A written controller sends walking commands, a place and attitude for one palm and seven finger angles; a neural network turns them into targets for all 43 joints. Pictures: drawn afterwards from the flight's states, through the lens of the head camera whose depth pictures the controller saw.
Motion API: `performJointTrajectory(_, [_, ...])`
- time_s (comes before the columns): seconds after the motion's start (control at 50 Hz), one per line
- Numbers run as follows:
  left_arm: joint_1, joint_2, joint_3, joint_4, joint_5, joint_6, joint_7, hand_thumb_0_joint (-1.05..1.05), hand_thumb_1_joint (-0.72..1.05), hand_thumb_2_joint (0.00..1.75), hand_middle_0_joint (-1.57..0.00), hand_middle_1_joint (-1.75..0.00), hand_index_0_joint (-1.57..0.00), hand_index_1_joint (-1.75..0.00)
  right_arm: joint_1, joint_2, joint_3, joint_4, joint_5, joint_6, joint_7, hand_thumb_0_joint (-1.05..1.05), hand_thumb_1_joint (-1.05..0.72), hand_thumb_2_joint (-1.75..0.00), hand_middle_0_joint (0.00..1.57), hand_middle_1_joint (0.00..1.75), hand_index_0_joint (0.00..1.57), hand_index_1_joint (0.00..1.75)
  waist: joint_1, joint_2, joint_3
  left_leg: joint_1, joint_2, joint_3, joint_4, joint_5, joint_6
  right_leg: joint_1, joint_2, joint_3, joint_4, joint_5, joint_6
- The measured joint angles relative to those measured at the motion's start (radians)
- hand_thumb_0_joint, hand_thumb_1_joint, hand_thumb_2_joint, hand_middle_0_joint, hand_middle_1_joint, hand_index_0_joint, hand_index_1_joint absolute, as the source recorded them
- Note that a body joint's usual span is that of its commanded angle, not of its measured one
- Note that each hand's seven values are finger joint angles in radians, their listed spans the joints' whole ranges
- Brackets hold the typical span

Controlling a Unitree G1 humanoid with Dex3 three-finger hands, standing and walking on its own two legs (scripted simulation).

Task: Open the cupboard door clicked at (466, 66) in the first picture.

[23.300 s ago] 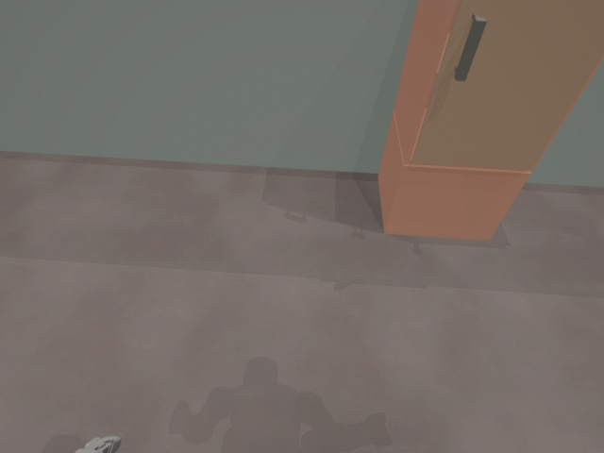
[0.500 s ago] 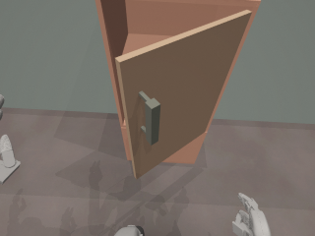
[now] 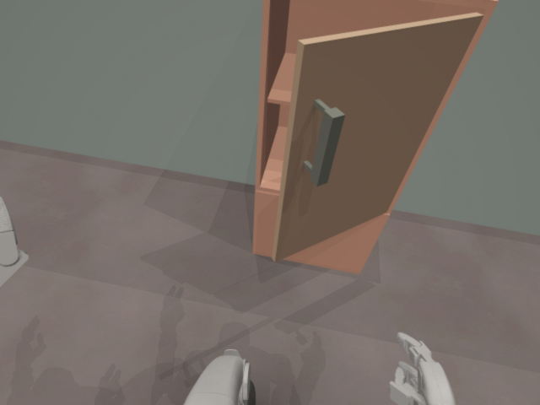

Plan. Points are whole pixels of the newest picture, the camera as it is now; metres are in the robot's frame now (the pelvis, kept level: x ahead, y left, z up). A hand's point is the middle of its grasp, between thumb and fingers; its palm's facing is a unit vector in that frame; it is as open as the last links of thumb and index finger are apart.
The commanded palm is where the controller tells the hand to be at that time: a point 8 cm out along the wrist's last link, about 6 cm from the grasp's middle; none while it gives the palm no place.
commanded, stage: stop stepping back and stand still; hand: left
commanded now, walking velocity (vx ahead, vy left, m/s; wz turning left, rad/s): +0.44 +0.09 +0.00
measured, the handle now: (319, 143) +0.54 -0.04 +0.11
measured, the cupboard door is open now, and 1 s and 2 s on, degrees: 40 40 40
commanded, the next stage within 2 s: let the arm hang, fingers relaxed in 1.34 s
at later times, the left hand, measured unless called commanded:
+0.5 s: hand out of the picture +0.15 +0.29 +0.23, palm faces +0.28 -0.81 -0.52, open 7.4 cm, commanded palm +0.09 +0.34 +0.22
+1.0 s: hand (17, 251) +0.20 +0.27 +0.21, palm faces +0.26 -0.79 -0.55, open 7.4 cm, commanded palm +0.13 +0.32 +0.22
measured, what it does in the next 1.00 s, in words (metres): steps on the spot: left foot, then right foot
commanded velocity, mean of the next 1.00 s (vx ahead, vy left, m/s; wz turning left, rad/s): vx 0.12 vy -0.06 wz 0.00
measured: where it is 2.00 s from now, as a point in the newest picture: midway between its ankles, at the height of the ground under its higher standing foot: outside the picture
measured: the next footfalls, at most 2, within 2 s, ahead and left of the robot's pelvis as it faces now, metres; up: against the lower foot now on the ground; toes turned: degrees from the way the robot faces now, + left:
left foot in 0.12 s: +0.07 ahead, +0.13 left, +0.01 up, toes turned -1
right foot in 0.56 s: -0.10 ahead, +0.00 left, +0.00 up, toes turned -11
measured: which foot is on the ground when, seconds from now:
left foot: up 0.00-0.10, down 0.12-0.54, up 0.56-0.82, down 0.84-1.00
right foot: down 0.00-0.14, up 0.16-0.54, down 0.56-1.00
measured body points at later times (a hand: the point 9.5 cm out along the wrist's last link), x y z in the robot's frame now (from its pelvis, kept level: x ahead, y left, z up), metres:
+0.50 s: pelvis -0.09 +0.06 +0.06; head -0.09 +0.07 +0.51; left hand +0.13 +0.33 +0.26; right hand +0.03 -0.19 -0.03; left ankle +0.03 +0.13 -0.69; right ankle -0.14 +0.01 -0.66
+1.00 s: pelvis -0.06 +0.05 +0.03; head -0.03 +0.04 +0.48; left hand +0.18 +0.31 +0.24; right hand +0.07 -0.20 -0.06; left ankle +0.00 +0.19 -0.70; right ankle -0.14 +0.00 -0.70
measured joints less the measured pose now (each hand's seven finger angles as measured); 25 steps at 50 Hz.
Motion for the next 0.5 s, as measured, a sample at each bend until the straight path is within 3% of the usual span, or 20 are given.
performJointTrajectory(0.04, [0.014,-0.027,-0.021,0.015,0.004,0.016,-0.02,0.01,0.88,0.9,-0.21,-0.31,-0.22,-0.31,0.032,0.001,0.01,0.034,-0.001,0.023,-0.014,0.01,-0.9,-0.9,0.2,0.3,0.2,0.3,0.041,-0.016,-0.029,0.06,-0.012,-0.03,0.135,-0.011,0.006,0.013,-0.012,0.025,-0.032,0.032,0.021])
performJointTrajectory(0.1, [-0.027,-0.078,-0.041,0.111,0.029,0.023,0.004,0.01,0.88,0.9,-0.21,-0.31,-0.22,-0.31,0.089,0.007,0.036,0.053,-0.008,0.009,-0.045,0.01,-0.9,-0.9,0.2,0.3,0.2,0.3,0.069,-0.05,-0.076,0.304,0.003,-0.041,-0.126,-0.059,0.045,0.036,-0.038,0.059,-0.128,0.097,0.047])
performJointTrajectory(0.14, [-0.098,-0.113,-0.055,0.177,0.039,0.035,0.029,0.01,0.88,0.9,-0.21,-0.31,-0.22,-0.31,0.106,-0.009,0.039,0.041,-0.013,-0.023,-0.06,0.01,-0.9,-0.9,0.2,0.3,0.2,0.3,0.056,-0.046,-0.08,0.41,0.003,-0.05,-0.317,-0.03,0.07,0.016,-0.05,0.062,-0.13,0.107,0.06])
performJointTrajectory(0.2, [-0.186,-0.144,-0.062,0.245,0.042,0.057,0.049,0.01,0.89,0.9,-0.2,-0.3,-0.21,-0.3,0.067,-0.002,0.042,0.033,-0.014,-0.051,-0.058,0.01,-0.9,-0.9,0.2,0.3,0.2,0.3,0.033,-0.053,-0.016,0.429,-0.013,-0.02,-0.375,0.064,0.097,-0.06,-0.038,0.094,0.042,0.021,0.058])
performJointTrajectory(0.24, [-0.163,-0.126,-0.067,0.228,0.04,0.071,0.045,0.01,0.89,0.9,-0.2,-0.3,-0.21,-0.3,0.053,0.023,0.046,0.024,-0.013,-0.061,-0.039,0.01,-0.9,-0.9,0.2,0.3,0.2,0.3,-0.002,-0.056,-0.003,0.453,-0.006,-0.011,-0.448,0.097,0.099,-0.117,-0.016,0.09,0.164,0.039,0.054])
performJointTrajectory(0.3, [-0.055,-0.094,-0.09,0.131,0.046,0.076,0.034,0.02,0.89,0.9,-0.2,-0.3,-0.21,-0.3,0.063,0.052,0.052,-0.004,-0.011,-0.061,-0.014,0.01,-0.9,-0.9,0.2,0.3,0.2,0.3,-0.035,-0.065,-0.012,0.491,0.011,0.012,-0.573,0.124,0.087,-0.159,-0.012,0.047,0.214,0.106,0.055])
performJointTrajectory(0.38, [0.066,-0.038,-0.104,0.048,0.054,0.055,0.021,0.02,0.89,0.9,-0.2,-0.3,-0.21,-0.3,0.089,0.061,0.047,-0.027,-0.015,-0.037,-0.021,0.01,-0.9,-0.9,0.2,0.3,0.2,0.3,-0.039,-0.051,-0.032,0.524,0.03,0.044,-0.706,0.146,0.058,-0.124,-0.014,-0.017,0.097,0.117,0.051])
performJointTrajectory(0.5, [0.063,0.022,-0.059,0.115,0.03,0.098,0.03,0.01,0.89,0.9,-0.21,-0.31,-0.22,-0.31,0.095,0.032,0.027,-0.019,-0.022,0.007,-0.049,0.01,-0.9,-0.9,0.2,0.3,0.2,0.3,-0.042,-0.003,-0.047,0.482,0.028,0.062,-0.726,0.174,0.048,0.064,0.011,-0.089,-0.173,-0.021,0.017])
